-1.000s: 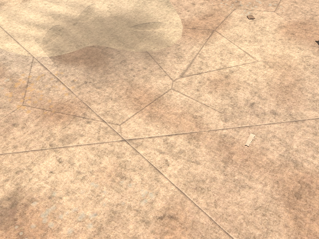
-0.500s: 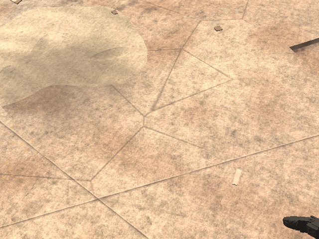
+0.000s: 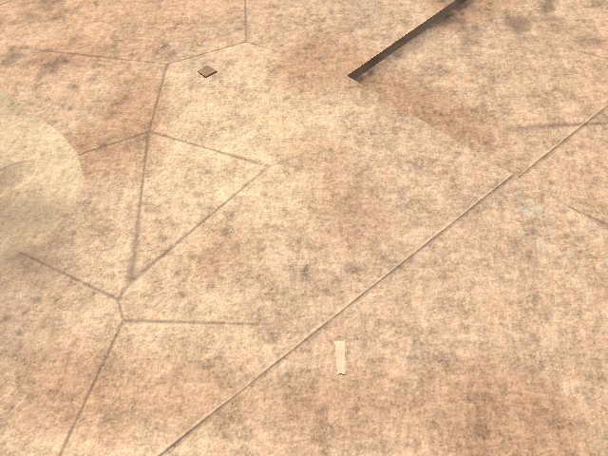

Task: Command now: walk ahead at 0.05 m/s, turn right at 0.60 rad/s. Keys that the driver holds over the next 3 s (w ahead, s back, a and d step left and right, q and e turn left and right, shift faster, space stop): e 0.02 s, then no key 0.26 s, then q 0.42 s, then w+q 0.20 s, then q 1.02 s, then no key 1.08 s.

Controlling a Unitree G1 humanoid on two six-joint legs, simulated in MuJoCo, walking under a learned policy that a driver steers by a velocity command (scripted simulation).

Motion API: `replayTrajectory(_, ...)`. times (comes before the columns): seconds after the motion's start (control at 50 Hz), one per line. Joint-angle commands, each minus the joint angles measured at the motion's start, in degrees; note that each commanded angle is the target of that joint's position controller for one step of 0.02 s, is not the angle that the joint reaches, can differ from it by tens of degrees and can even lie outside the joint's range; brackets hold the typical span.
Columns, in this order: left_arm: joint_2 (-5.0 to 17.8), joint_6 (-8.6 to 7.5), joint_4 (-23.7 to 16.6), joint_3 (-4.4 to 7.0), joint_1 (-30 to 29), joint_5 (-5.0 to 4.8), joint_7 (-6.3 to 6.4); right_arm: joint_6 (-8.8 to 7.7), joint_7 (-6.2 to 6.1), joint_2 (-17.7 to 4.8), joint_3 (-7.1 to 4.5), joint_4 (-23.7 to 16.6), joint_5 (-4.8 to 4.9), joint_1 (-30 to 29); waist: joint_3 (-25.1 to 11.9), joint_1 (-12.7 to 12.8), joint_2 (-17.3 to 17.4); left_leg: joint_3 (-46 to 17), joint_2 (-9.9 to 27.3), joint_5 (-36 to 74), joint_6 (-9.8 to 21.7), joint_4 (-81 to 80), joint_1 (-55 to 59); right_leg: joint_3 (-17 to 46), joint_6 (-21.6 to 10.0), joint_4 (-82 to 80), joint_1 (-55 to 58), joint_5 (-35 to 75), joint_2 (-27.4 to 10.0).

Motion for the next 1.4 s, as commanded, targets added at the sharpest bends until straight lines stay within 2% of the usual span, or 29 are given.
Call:
replayTrajectory(0.02,5.22,-0.40,-3.64,2.01,3.03,0.19,-0.81,-0.20,-0.01,-10.35,-2.56,-3.39,1.24,-3.79,-9.49,2.49,7.59,-8.61,15.15,5.54,9.57,-4.63,5.17,-2.59,-2.60,-9.57,9.01,3.55,1.11)
replayTrajectory(0.06,7.41,-0.68,-2.50,3.03,6.18,0.72,-0.28,0.19,0.29,-7.10,-1.63,-1.09,1.31,0.42,-9.49,3.15,1.79,-4.37,10.65,-1.64,3.37,5.18,-1.23,1.29,-6.32,-20.65,19.67,13.49,1.29)
replayTrajectory(0.08,13.31,-0.91,-3.47,4.09,7.35,1.01,0.82,0.14,0.88,-2.81,-0.11,-2.29,-1.49,1.69,-10.34,1.17,-15.74,1.58,2.95,-21.60,-2.67,23.44,-14.22,20.56,-11.94,-23.48,27.96,33.50,-13.42)
replayTrajectory(0.1,14.80,-1.92,-4.84,3.91,5.93,2.51,0.59,0.10,0.23,-5.12,-0.80,-4.19,-1.31,-2.12,-10.61,3.61,-16.22,-5.68,-1.98,-30.38,-4.47,35.67,-21.18,28.09,-21.91,-25.05,22.28,34.41,-19.94)
replayTrajectory(0.12,11.92,-3.04,-4.19,3.16,5.43,2.86,0.18,0.36,-0.18,-7.52,-1.61,-3.91,-0.06,-4.07,-10.46,4.65,-10.17,-9.63,-0.63,-27.41,-4.07,40.75,-21.10,23.48,-21.18,-25.78,20.34,31.08,-16.75)
replayTrajectory(0.14,9.99,-3.86,-3.58,2.49,2.81,2.37,0.10,0.61,-0.37,-7.43,-1.84,-3.29,0.63,-2.99,-9.52,2.89,-8.53,-10.82,0.12,-22.94,-3.48,40.98,-20.81,18.78,-17.86,-25.43,19.47,28.20,-13.36)
replayTrajectory(0.16,8.26,-4.11,-3.56,1.94,0.25,1.70,0.20,0.88,-0.77,-7.03,-1.94,-1.69,0.32,-1.51,-9.87,1.84,-6.65,-11.27,0.68,-19.43,-3.64,40.24,-20.24,15.97,-15.17,-25.04,19.73,25.85,-11.02)
replayTrajectory(0.24,4.76,-4.42,-2.89,0.16,-2.85,1.86,0.84,1.15,-0.69,-5.63,-1.64,-0.28,0.35,1.16,-11.05,0.09,-7.38,-10.90,-0.05,-11.82,-5.38,36.60,-13.47,10.85,-14.52,-24.76,18.04,31.49,-8.09)
replayTrajectory(0.34,2.87,-4.32,0.42,-0.62,-2.47,2.46,0.53,1.41,0.01,-3.20,0.06,0.38,0.24,0.30,-10.09,2.28,-7.64,-10.11,0.87,-12.20,-5.24,17.76,-3.53,10.45,-14.74,-25.02,17.17,22.44,-8.37)
replayTrajectory(0.42,5.10,-4.24,3.45,0.01,-2.39,1.38,0.37,1.04,0.27,-5.78,-0.12,0.34,0.02,1.84,-6.77,0.65,-5.70,-8.76,-0.61,0.47,-2.65,2.03,2.50,9.93,-11.58,-22.91,14.73,15.27,-6.90)
replayTrajectory(0.46,5.50,-4.58,3.51,0.56,0.50,2.29,0.93,0.85,-0.09,-11.35,-1.20,-0.53,-0.07,1.11,-7.14,4.09,2.96,-14.47,3.64,17.00,0.89,4.88,2.62,5.44,-6.94,-18.46,14.06,8.32,-1.24)
replayTrajectory(0.48,4.95,-4.49,3.22,0.60,-0.59,2.66,1.38,0.90,-0.06,-11.01,-1.56,-0.18,0.97,1.04,-7.23,3.62,6.89,-17.38,4.39,12.18,3.77,3.56,-0.63,1.01,-4.87,-16.26,14.97,7.28,2.02)
replayTrajectory(0.58,2.10,-2.87,2.23,1.42,-3.27,1.70,2.42,0.42,-0.79,-9.09,-1.59,-1.45,0.44,1.47,-6.77,1.90,10.25,-27.30,6.72,3.79,6.94,-0.17,-5.38,-1.13,-4.64,-10.63,15.17,5.55,4.02)
replayTrajectory(0.64,3.50,-3.04,3.03,2.58,0.14,1.76,2.06,0.82,-1.14,-7.49,-1.33,-3.30,0.92,-0.26,-7.49,3.08,2.63,-21.88,1.85,-2.43,3.08,7.31,-12.41,2.39,-7.48,-17.64,20.81,6.10,-1.55)
replayTrajectory(0.68,6.52,-3.48,3.54,3.34,1.38,2.33,2.12,1.43,-1.00,-5.03,-0.96,-4.35,1.02,1.13,-8.79,2.64,-11.94,-10.15,-3.12,-20.66,-1.82,27.46,-17.76,16.40,-16.42,-27.14,22.44,15.66,-18.40)
replayTrajectory(0.7,5.44,-4.28,2.93,2.71,2.17,2.72,2.25,1.87,-0.79,-7.24,-1.91,-4.84,0.62,0.16,-8.93,3.53,-9.30,-12.23,-0.53,-28.05,-2.85,39.76,-20.48,19.40,-20.28,-28.27,21.79,22.18,-22.78)
replayTrajectory(0.74,5.80,-5.48,2.54,2.67,-0.51,1.81,2.44,2.77,-0.22,-6.68,-2.38,-4.59,1.72,1.13,-7.45,1.72,-3.52,-14.11,2.94,-21.67,-2.54,43.70,-22.99,14.17,-17.38,-31.58,20.66,2.77,-19.72)
replayTrajectory(0.78,6.83,-6.04,3.28,2.91,-0.44,1.09,2.79,2.89,0.41,-5.38,-1.91,-5.27,1.55,-1.27,-4.73,3.00,-5.68,-11.78,3.50,-16.24,-2.86,39.51,-23.76,9.39,-14.26,-34.84,19.94,-7.18,-16.48)
replayTrajectory(0.86,8.45,-6.63,4.25,3.62,1.51,0.82,2.22,1.90,2.11,-2.82,-0.81,-6.88,1.37,-3.52,-5.67,4.25,-5.42,-7.42,2.47,-14.89,-1.97,25.48,-14.92,-0.15,-12.12,-35.56,19.27,-6.70,-14.05)
replayTrajectory(0.92,9.89,-6.73,5.41,4.17,2.03,-0.02,0.65,1.63,2.69,-3.42,-0.93,-6.80,1.28,-2.73,-4.90,3.76,-5.82,-4.10,0.63,-14.87,-0.31,16.57,-8.39,-3.53,-12.12,-33.63,18.35,-4.40,-14.64)
replayTrajectory(0.98,7.96,-5.86,6.41,3.66,0.56,-1.07,-0.35,2.45,2.05,-5.50,-2.40,-4.36,0.86,4.87,-6.64,-0.55,-4.23,-0.94,-4.29,-7.60,2.38,4.53,5.30,-9.74,-7.95,-20.18,13.85,6.91,-12.32)
replayTrajectory(1.0,5.03,-5.90,6.35,2.65,0.60,-0.24,-0.59,2.69,1.26,-9.66,-4.30,-3.09,1.16,11.55,-9.53,-3.17,1.90,-7.85,-1.75,-1.47,5.36,1.77,15.60,-13.87,-4.07,-4.84,6.93,8.83,-8.79)
replayTrajectory(1.02,0.52,-6.36,1.36,0.98,-2.60,2.81,-0.30,2.29,0.25,-18.72,-6.16,-3.98,1.06,14.73,-9.75,-2.44,19.52,-35.65,14.20,13.54,14.84,-1.03,25.49,-15.22,2.40,17.90,-15.59,-17.24,0.36)
replayTrajectory(1.04,3.36,-7.04,0.98,1.49,-3.96,1.90,-0.04,0.35,1.21,-16.77,-5.09,-6.04,-0.38,13.33,-13.08,-4.30,11.56,-46.15,20.30,12.45,22.89,-5.82,22.50,-1.15,3.01,26.51,-21.15,-21.70,2.58)
replayTrajectory(1.06,5.47,-7.01,1.05,2.03,-4.49,0.10,-0.11,-0.95,1.65,-13.40,-3.99,-6.23,-0.27,11.10,-10.22,-2.86,9.10,-39.71,18.45,13.71,21.44,-6.06,20.58,1.50,2.13,27.25,-21.97,-18.17,0.66)
replayTrajectory(1.12,7.25,-6.66,2.55,2.72,-3.26,1.72,0.96,-0.85,0.29,-8.72,-2.51,-7.86,1.13,3.48,-6.65,1.45,6.20,-27.91,11.27,19.31,14.42,-5.58,12.31,2.69,1.25,19.57,-17.03,-4.59,-1.35)
replayTrajectory(1.16,5.45,-6.50,3.02,2.34,-2.15,1.96,0.97,-0.69,-0.81,-9.54,-2.64,-8.79,0.14,2.78,-8.68,2.68,5.13,-24.99,9.54,28.35,13.96,-5.09,10.16,2.28,1.91,16.16,-12.22,1.07,0.66)
replayTrajectory(1.24,2.23,-6.27,2.52,0.90,-5.59,1.47,0.76,0.17,-1.94,-10.45,-3.11,-8.25,1.28,4.96,-9.48,1.39,5.96,-22.91,6.97,28.70,12.04,-2.63,9.15,2.61,2.65,2.70,-7.67,6.46,3.34)
replayTrajectory(1.4,4.58,-7.20,1.48,1.71,-7.91,0.68,-0.92,1.91,-1.82,-10.41,-3.18,-9.74,1.53,3.89,-9.02,1.18,9.13,-33.00,5.11,20.52,9.39,4.40,8.59,3.59,0.39,-14.86,2.59,6.91,6.65)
